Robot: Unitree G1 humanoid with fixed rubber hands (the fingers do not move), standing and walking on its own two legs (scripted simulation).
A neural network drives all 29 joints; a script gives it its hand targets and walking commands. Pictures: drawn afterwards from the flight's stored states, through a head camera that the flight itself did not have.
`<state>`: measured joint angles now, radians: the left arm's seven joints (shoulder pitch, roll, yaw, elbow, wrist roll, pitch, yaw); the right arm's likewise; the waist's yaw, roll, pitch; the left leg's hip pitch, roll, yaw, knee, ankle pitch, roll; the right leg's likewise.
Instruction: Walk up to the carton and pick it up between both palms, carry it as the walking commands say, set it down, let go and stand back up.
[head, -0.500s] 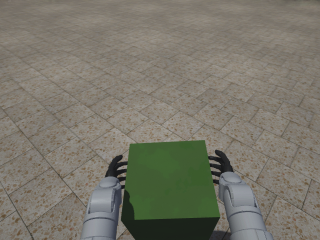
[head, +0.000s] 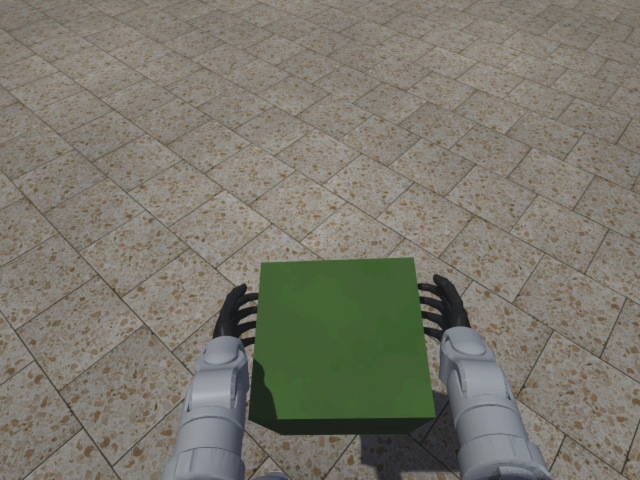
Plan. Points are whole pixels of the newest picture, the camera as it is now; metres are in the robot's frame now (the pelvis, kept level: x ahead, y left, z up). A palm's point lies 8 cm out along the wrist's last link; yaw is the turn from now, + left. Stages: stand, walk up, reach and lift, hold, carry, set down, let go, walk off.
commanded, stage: set down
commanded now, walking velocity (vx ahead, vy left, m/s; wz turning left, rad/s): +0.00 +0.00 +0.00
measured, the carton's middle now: (340, 355) +0.33 -0.01 -0.11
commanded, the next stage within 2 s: none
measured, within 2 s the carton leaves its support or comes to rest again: neither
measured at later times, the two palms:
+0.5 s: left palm (241, 363) +0.32 +0.15 -0.14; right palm (426, 343) +0.35 -0.14 -0.12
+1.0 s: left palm (253, 364) +0.36 +0.14 -0.22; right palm (415, 352) +0.37 -0.15 -0.20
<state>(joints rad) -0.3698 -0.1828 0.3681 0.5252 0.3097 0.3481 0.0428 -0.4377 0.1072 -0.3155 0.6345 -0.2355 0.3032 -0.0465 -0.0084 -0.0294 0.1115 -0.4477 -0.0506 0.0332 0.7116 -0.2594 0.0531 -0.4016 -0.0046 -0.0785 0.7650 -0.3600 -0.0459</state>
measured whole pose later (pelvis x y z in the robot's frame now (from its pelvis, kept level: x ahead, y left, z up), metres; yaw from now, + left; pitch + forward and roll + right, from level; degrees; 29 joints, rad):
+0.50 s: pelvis -0.04 +0.01 -0.07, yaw -1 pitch +16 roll +0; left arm -0.52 -0.16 0.37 0.53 0.21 0.19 0.14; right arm -0.63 0.08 -0.32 0.64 -0.24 0.13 -0.08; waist -0.01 -0.01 0.11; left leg -1.05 -0.03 0.05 1.13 -0.35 0.05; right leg -1.00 0.00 -0.08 1.17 -0.45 -0.05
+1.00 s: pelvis -0.05 +0.01 -0.14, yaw -2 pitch +25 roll -1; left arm -0.70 -0.09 0.36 0.60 0.13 0.19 0.19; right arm -0.80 0.03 -0.32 0.71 -0.22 0.12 -0.12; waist -0.01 0.01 0.08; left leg -1.43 -0.02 0.05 1.39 -0.40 0.05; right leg -1.38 0.00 -0.08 1.44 -0.50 -0.05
